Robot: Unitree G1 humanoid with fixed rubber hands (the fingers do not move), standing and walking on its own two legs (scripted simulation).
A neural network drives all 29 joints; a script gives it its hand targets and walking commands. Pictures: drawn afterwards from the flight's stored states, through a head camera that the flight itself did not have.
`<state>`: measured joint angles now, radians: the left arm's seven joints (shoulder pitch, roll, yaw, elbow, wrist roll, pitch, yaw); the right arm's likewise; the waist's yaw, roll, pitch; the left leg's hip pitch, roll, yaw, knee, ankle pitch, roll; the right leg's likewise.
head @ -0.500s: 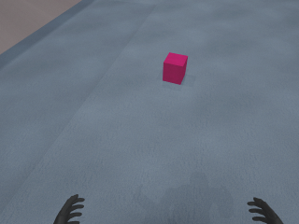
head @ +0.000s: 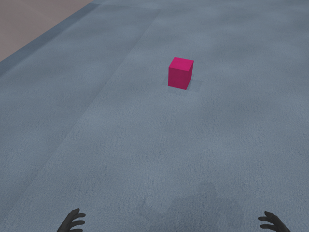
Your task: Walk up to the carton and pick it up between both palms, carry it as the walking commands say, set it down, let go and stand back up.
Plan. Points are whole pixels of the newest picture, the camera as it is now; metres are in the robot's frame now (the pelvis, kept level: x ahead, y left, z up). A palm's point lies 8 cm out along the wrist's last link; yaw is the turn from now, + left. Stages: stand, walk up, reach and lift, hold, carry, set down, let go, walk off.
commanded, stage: stand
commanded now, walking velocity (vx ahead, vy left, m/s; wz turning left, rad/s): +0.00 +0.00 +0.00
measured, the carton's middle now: (180, 73) +1.60 -0.20 -0.64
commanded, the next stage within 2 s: walk up in 0.46 s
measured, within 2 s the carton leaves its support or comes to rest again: neither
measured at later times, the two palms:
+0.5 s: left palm out of the picture +0.11 +0.27 -0.09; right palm out of the picture +0.09 -0.31 -0.09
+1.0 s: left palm out of the picture +0.07 +0.22 -0.10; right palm out of the picture +0.11 -0.33 -0.11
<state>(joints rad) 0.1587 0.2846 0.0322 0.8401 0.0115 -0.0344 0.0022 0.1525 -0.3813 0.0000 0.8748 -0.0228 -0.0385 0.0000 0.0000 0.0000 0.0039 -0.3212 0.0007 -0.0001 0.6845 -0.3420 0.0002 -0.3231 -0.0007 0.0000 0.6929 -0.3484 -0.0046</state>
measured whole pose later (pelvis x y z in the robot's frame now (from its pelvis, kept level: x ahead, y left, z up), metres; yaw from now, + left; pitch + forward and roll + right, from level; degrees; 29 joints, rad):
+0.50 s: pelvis -0.01 -0.01 +0.01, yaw +0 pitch -1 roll +1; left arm 0.13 0.28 0.03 0.93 0.01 -0.03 0.00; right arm 0.14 -0.38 0.00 0.98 -0.02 -0.04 0.00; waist 0.00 0.00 0.00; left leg -0.29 0.00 0.00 0.58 -0.27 0.00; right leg -0.30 0.00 0.00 0.60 -0.29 -0.01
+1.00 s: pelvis +0.06 -0.06 +0.02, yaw -1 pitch +2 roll +2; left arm 0.35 0.28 0.03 0.96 0.01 -0.04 -0.02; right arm 0.19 -0.30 0.00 1.00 -0.03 0.00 0.02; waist 0.01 0.00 0.00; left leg -0.45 0.06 0.00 0.96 -0.40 0.00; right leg -0.22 -0.02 0.01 0.52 -0.33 -0.02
